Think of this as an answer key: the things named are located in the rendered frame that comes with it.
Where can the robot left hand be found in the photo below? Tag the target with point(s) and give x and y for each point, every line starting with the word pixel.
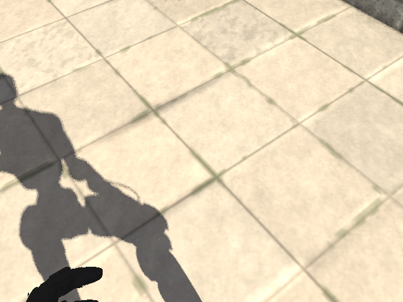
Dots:
pixel 64 281

